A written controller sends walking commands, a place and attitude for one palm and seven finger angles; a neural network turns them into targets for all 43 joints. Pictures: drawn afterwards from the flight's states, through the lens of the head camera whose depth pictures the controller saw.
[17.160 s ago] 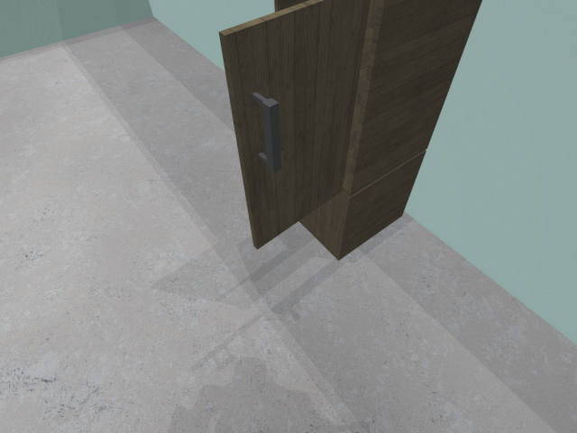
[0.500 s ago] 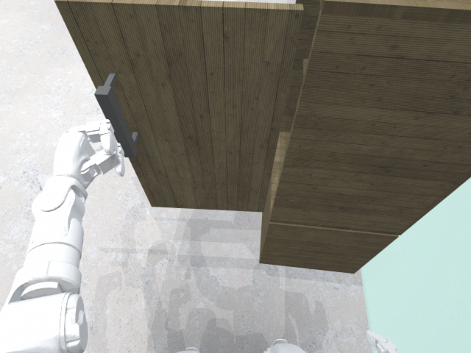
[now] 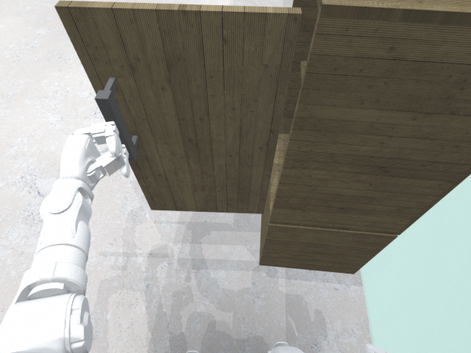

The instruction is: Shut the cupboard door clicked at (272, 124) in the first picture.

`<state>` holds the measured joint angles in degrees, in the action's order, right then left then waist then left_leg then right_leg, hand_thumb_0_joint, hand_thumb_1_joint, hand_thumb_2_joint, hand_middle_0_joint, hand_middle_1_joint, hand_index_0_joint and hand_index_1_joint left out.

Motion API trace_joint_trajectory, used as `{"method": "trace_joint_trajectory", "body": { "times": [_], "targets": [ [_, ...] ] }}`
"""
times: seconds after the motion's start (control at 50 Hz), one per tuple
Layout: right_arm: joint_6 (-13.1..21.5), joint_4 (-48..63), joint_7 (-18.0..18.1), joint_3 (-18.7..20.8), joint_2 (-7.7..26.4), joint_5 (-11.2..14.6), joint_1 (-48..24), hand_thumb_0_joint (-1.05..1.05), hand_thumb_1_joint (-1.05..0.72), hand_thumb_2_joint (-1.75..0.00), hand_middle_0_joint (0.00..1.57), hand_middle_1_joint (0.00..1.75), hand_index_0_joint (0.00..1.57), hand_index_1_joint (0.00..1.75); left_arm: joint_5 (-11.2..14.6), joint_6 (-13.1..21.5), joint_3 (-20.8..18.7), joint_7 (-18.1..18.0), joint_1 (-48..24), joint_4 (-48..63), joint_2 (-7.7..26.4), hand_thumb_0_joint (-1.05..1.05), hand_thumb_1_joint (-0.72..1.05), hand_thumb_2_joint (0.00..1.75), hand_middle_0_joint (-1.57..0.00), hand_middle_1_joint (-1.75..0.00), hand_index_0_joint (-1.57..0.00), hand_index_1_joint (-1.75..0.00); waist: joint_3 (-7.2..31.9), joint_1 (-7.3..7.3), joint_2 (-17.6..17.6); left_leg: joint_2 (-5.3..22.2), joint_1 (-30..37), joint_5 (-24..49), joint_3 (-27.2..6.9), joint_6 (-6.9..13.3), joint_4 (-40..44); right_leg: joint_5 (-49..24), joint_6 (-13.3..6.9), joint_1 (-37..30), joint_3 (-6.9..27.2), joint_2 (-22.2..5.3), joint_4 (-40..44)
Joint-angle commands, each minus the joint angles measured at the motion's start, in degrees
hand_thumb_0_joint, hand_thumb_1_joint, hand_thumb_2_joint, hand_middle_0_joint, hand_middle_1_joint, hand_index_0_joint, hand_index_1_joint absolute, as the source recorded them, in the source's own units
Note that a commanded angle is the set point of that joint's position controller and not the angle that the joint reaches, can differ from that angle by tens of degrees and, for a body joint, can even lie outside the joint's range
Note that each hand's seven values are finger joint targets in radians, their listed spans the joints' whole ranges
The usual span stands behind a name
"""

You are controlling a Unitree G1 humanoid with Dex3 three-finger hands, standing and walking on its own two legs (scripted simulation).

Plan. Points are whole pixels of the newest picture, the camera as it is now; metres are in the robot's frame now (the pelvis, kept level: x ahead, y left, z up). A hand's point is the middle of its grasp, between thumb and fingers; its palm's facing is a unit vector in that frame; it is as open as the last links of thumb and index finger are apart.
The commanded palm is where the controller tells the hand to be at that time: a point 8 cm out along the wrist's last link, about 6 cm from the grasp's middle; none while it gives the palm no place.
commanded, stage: push the door shut along its arc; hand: left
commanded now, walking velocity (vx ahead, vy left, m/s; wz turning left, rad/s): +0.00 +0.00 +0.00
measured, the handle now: (121, 122) +0.51 +0.22 +0.08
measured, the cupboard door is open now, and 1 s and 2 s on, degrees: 93 75 63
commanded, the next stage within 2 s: pull the fist back off the door in 1.88 s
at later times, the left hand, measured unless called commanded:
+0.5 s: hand (130, 135) +0.47 +0.19 +0.09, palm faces -0.12 -0.99 -0.02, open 3.2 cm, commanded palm +0.47 +0.23 +0.09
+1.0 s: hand (146, 112) +0.53 +0.18 +0.09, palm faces -0.25 -0.97 +0.01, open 3.1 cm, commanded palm +0.54 +0.21 +0.09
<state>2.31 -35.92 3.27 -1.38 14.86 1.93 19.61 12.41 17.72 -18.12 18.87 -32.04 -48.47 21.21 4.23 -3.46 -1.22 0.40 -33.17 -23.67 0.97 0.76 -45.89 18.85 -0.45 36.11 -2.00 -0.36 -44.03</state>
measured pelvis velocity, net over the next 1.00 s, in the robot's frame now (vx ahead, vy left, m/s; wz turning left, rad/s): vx -0.01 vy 0.01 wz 0.00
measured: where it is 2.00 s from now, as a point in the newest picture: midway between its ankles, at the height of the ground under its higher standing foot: outside the picture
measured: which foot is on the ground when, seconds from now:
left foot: down 0.00-1.00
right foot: down 0.00-1.00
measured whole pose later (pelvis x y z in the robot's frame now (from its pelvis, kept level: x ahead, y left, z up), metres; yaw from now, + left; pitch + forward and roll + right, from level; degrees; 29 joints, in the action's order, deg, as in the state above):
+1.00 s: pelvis -0.01 +0.01 -0.03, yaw +0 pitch +22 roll -3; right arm 2.7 -39.1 3.5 -3.1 16.7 0.2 22.6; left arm 8.2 13.9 -16.7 29.0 -66.5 -74.5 37.0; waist 3.5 -11.6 -1.3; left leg 1.1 -51.9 -26.0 -1.2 1.0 -56.4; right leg 19.8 -0.4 52.7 -4.1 0.1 -51.0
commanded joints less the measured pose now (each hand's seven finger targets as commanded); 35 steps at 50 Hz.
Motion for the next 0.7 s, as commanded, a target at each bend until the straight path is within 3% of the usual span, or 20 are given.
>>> {"method": "trace_joint_trajectory", "body": {
  "times": [0.0, 0.04, 0.08, 0.12, 0.24, 0.28, 0.34, 0.46, 0.5, 0.54, 0.58, 0.62, 0.66, 0.68],
  "targets": [
    [2.05, 5.58, 0.97, 3.37, 9.03, 0.16, 2.48, 0.00, -0.90, -0.90, 0.20, 0.30, 0.20, 0.30, 0.57, 3.11, -1.01, -0.07, -25.09, 9.89, 12.44, 0.00, 0.90, 0.90, -1.30, -1.50, -1.30, -1.50, 17.99, -1.30, -0.94, -0.42, 5.16, 13.10, -1.99, 0.24, 6.50, -13.00, -1.06, -11.52, 0.79, 0.77, 3.93],
    [1.81, 4.88, 1.19, 3.06, 9.35, 0.16, 2.60, 0.00, -0.90, -0.90, 0.20, 0.30, 0.20, 0.30, 0.24, 3.74, -2.25, 0.20, -29.74, 8.16, 15.46, 0.00, 0.90, 0.90, -1.30, -1.50, -1.30, -1.50, 17.53, -2.05, -0.34, -0.51, 3.35, 11.90, -2.01, 0.40, 6.02, -12.60, -0.90, -11.85, 1.31, 0.53, 3.64],
    [1.88, 4.63, 1.29, 3.03, 9.42, 0.20, 2.70, 0.00, -0.90, -0.90, 0.20, 0.30, 0.20, 0.30, -0.28, 4.29, -1.03, 0.90, -33.07, 6.35, 15.03, 0.00, 0.90, 0.90, -1.30, -1.50, -1.30, -1.50, 17.80, -2.71, -0.77, -0.46, 3.96, 12.24, -2.37, 0.41, 5.51, -12.52, -1.05, -10.30, 1.30, 0.59, 3.27],
    [1.88, 4.10, 1.41, 2.90, 9.53, 0.07, 3.29, 0.00, -0.90, -0.90, 0.20, 0.30, 0.20, 0.30, -0.64, 4.70, -0.52, 1.47, -36.96, 5.81, 15.82, 0.00, 0.90, 0.90, -1.30, -1.50, -1.30, -1.50, 19.71, -3.28, -3.76, -0.56, 5.11, 13.62, -2.51, 0.36, 4.49, -13.29, -1.21, -9.33, 1.44, 0.59, 2.43],
    [1.62, 3.62, 1.18, 2.97, 10.11, -0.21, 4.72, 0.00, -0.90, -0.90, 0.20, 0.30, 0.20, 0.30, -0.22, 4.47, -0.97, 3.53, -38.76, 1.64, 16.69, 0.00, 0.90, 0.90, -1.30, -1.50, -1.30, -1.50, 23.36, -3.65, -2.95, -0.39, 5.07, 18.14, -2.98, 0.26, 2.89, -17.19, -1.03, -9.27, 1.34, 0.63, 1.09],
    [1.31, 3.04, 1.25, 2.93, 10.20, -0.07, 5.15, 0.00, -0.90, -0.90, 0.20, 0.30, 0.20, 0.30, -0.77, 4.25, 0.96, 4.39, -41.92, 0.23, 15.94, 0.00, 0.90, 0.90, -1.30, -1.50, -1.30, -1.50, 22.30, -5.27, -2.04, -0.32, 3.85, 16.90, -2.91, 0.47, 2.44, -16.64, -0.81, -8.04, 1.55, 0.68, 1.19],
    [1.08, 2.23, 1.51, 2.75, 10.87, -0.07, 6.01, 0.00, -0.90, -0.90, 0.20, 0.30, 0.20, 0.30, -1.03, 3.88, 0.58, 5.44, -45.46, -2.59, 18.05, 0.00, 0.90, 0.90, -1.30, -1.50, -1.30, -1.50, 20.93, -6.62, -1.31, -0.34, 1.66, 13.69, -3.27, 0.76, 2.12, -13.97, -0.77, -6.56, 1.71, 0.74, 1.44],
    [1.16, 0.74, 1.72, 2.77, 11.56, -0.18, 8.01, 0.00, -0.90, -0.90, 0.20, 0.30, 0.20, 0.30, -1.28, 3.01, 1.26, 7.76, -50.95, -6.63, 19.62, 0.00, 0.90, 0.90, -1.30, -1.50, -1.30, -1.50, 22.57, -8.63, -3.06, -0.31, 0.53, 11.48, -3.62, 1.04, 0.69, -11.20, -0.65, -3.69, 2.00, 0.92, 1.36],
    [1.31, 0.50, 1.55, 2.85, 11.75, -0.43, 8.78, 0.00, -0.90, -0.90, 0.20, 0.30, 0.20, 0.30, -1.37, 2.89, 1.30, 8.56, -51.93, -6.43, 19.79, 0.00, 0.90, 0.90, -1.30, -1.50, -1.30, -1.50, 24.87, -8.54, -5.60, -0.31, 2.57, 13.72, -3.85, 0.92, 0.10, -12.22, -0.94, -2.81, 1.79, 1.03, 0.91],
    [1.28, 0.18, 1.57, 2.92, 12.04, -0.49, 9.51, 0.00, -0.90, -0.90, 0.20, 0.30, 0.20, 0.30, -1.14, 2.93, 0.69, 9.39, -53.30, -5.99, 21.21, 0.00, 0.90, 0.90, -1.30, -1.50, -1.30, -1.50, 26.96, -8.75, -5.43, -0.06, 3.50, 15.53, -4.22, 0.92, -0.63, -13.30, -0.92, -2.46, 1.60, 1.26, 0.41],
    [1.14, 0.06, 1.49, 2.77, 12.02, -0.54, 9.77, 0.00, -0.90, -0.90, 0.20, 0.30, 0.20, 0.30, -1.19, 2.29, 0.77, 10.07, -53.31, -7.67, 21.25, 0.00, 0.90, 0.90, -1.30, -1.50, -1.30, -1.50, 25.84, -8.91, -5.50, -0.18, 1.77, 14.74, -3.84, 0.98, -0.90, -12.95, -0.94, -2.44, 1.64, 1.33, 0.46],
    [1.04, 0.06, 1.76, 2.62, 12.45, -0.57, 10.58, 0.00, -0.90, -0.90, 0.20, 0.30, 0.20, 0.30, -1.18, 2.20, -1.45, 10.09, -54.94, -8.47, 24.63, 0.00, 0.90, 0.90, -1.30, -1.50, -1.30, -1.50, 24.59, -9.14, -3.92, -0.21, -0.37, 13.69, -4.02, 1.24, -1.01, -11.97, -1.02, -2.71, 1.53, 1.52, 0.38],
    [1.02, 0.01, 1.58, 2.65, 12.25, -0.57, 10.43, 0.00, -0.90, -0.90, 0.20, 0.30, 0.20, 0.30, -1.95, 1.83, 0.84, 10.26, -56.32, -8.77, 22.60, 0.00, 0.90, 0.90, -1.30, -1.50, -1.30, -1.50, 24.82, -9.93, -6.47, -0.08, 0.28, 12.56, -3.86, 1.13, -1.37, -10.47, -0.84, -0.08, 1.66, 1.47, 0.53],
    [1.00, -0.23, 1.59, 2.53, 12.47, -0.64, 10.88, 0.00, -0.90, -0.90, 0.20, 0.30, 0.20, 0.30, -2.35, 1.57, 0.63, 10.06, -57.38, -9.94, 23.35, 0.00, 0.90, 0.90, -1.30, -1.50, -1.30, -1.50, 23.58, -10.24, -6.05, 0.13, -0.13, 11.81, -4.28, 1.06, -1.40, -9.22, -0.90, 1.17, 1.37, 1.58, 0.42]
  ]
}}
